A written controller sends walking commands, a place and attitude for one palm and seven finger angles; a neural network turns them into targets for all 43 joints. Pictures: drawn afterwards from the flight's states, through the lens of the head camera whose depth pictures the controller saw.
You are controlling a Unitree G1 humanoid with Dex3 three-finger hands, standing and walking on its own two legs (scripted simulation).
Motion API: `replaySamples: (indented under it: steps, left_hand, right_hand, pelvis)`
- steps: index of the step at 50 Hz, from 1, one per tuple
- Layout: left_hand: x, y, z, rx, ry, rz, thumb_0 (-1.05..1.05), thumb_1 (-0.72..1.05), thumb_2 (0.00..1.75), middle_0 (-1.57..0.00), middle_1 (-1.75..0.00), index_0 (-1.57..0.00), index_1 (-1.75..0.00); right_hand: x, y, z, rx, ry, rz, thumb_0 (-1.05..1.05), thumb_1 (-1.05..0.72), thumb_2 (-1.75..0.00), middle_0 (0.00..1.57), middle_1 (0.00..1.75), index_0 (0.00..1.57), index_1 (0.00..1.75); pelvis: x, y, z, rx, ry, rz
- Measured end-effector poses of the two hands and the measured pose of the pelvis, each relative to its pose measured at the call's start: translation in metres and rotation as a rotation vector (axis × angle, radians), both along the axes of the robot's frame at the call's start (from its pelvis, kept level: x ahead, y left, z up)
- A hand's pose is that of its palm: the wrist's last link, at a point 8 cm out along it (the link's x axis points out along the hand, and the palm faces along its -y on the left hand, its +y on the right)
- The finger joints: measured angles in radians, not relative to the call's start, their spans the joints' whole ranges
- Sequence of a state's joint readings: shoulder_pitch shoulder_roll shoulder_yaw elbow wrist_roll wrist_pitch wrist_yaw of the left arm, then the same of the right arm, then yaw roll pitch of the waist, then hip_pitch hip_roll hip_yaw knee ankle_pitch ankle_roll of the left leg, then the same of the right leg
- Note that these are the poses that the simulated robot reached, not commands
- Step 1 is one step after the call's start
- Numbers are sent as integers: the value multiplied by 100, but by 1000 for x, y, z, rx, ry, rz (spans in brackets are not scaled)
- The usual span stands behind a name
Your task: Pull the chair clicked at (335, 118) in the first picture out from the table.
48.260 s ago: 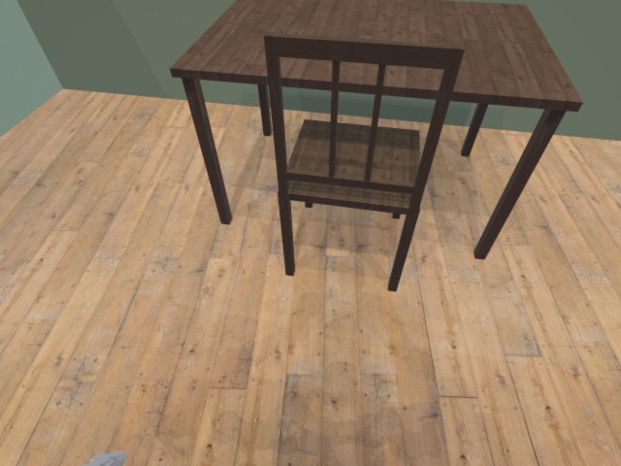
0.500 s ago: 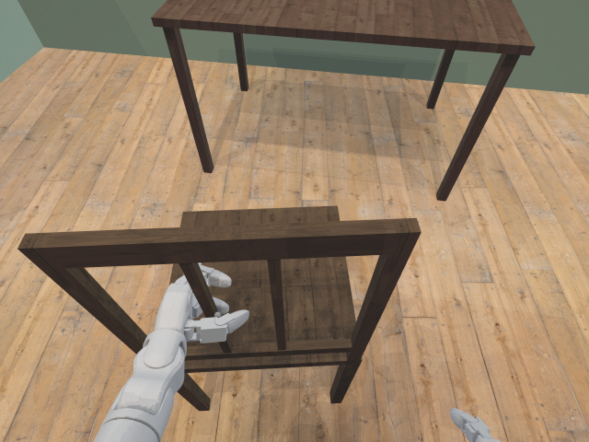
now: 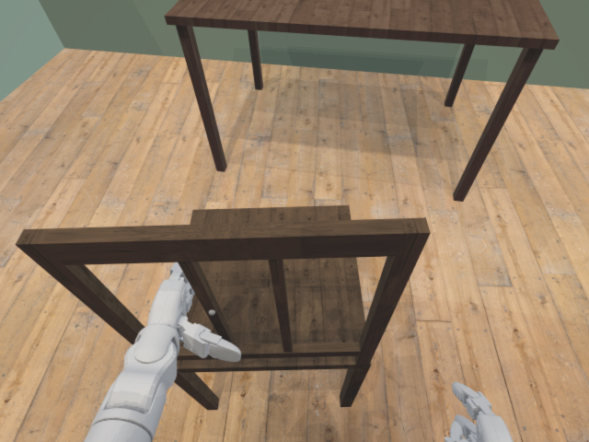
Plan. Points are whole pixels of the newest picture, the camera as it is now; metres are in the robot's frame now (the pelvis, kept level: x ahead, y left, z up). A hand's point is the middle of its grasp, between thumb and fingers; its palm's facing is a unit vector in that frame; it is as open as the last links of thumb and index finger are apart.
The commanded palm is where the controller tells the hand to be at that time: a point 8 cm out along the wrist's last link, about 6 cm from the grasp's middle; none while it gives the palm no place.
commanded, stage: draw the fingers out of the gap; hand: left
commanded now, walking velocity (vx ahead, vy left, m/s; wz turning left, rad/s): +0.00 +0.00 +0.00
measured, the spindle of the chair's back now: (215, 313) +0.31 +0.14 -0.05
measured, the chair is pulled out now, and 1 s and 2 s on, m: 0.74 0.74 0.74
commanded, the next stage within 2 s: draw the hand back to the body in 0.84 s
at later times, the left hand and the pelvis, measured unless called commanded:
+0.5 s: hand (201, 359) +0.24 +0.14 -0.03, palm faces +0.00 -0.99 -0.17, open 17.5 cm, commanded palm +0.22 +0.19 +0.00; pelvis +0.00 -0.01 -0.01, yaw +1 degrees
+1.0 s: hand (185, 414) +0.17 +0.15 -0.02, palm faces +0.03 -0.99 -0.12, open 17.5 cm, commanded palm +0.14 +0.20 +0.01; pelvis +0.00 +0.00 -0.02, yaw +2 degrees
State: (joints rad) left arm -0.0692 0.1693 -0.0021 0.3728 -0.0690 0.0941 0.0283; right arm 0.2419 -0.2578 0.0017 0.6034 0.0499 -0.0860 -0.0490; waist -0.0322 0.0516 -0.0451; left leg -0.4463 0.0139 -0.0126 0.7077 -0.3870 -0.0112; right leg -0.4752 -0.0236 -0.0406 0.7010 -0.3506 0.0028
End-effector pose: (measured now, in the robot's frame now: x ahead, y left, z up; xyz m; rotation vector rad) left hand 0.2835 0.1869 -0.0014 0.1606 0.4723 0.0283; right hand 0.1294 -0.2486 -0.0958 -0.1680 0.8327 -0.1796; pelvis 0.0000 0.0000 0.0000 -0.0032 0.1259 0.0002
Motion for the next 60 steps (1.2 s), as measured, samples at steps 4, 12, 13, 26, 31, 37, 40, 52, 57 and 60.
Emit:
replaySamples:
  steps: [4,12,13,26,31,37,40,52,57,60]
  left_hand:
    - [-2,-4,-2,-7,10,-7,-2,-54,20,-3,-8,-3,-8]
    - [-15,3,-1,1,9,4,-2,-54,20,-1,-1,-1,-1]
    - [-19,3,-1,3,8,3,-2,-54,20,-1,-1,-1,-1]
    - [-67,5,-5,5,25,12,-2,-54,20,0,0,0,0]
    - [-79,4,-3,-5,27,9,-2,-54,20,0,0,0,0]
    - [-98,5,-4,-5,47,16,-2,-54,20,0,0,0,0]
    - [-108,6,-4,-6,49,25,-2,-54,20,0,0,-1,0]
    - [-135,12,6,-93,-36,64,-2,-54,20,0,0,0,0]
    - [-129,17,37,-125,-320,44,-2,-54,20,0,0,0,0]
    - [-125,21,45,-106,-425,-12,-2,-55,20,0,0,0,0]
  right_hand:
    - [2,-4,-1,-10,-1,6,1,-90,-90,20,30,20,30]
    - [2,-10,2,-15,-15,-10,1,-90,-90,20,30,20,30]
    - [3,-11,2,-14,-20,-11,1,-90,-90,20,30,20,30]
    - [23,-4,4,-24,-97,37,1,-90,-90,20,30,20,30]
    - [33,2,7,-9,-138,49,1,-90,-90,20,30,20,30]
    - [41,8,9,-4,-172,59,1,-90,-90,20,30,20,30]
    - [43,10,9,-5,-178,60,1,-90,-90,20,30,20,30]
    - [45,14,6,-18,-200,48,1,-90,-90,20,30,20,30]
    - [43,17,-4,-4,-202,58,1,-90,-90,20,30,20,30]
    - [41,19,-12,15,-186,56,1,-90,-90,20,30,20,30]
  pelvis:
    - [0,-2,-1,0,1,6]
    - [1,-5,-2,3,4,-2]
    - [2,-5,-2,3,4,-1]
    - [0,-6,-8,0,3,21]
    - [0,-6,-10,0,6,23]
    - [1,-5,-13,-3,9,27]
    - [1,-4,-15,-4,11,29]
    - [-1,-1,-22,-15,27,38]
    - [-5,-1,-30,-19,41,38]
    - [-9,-1,-35,-19,49,33]
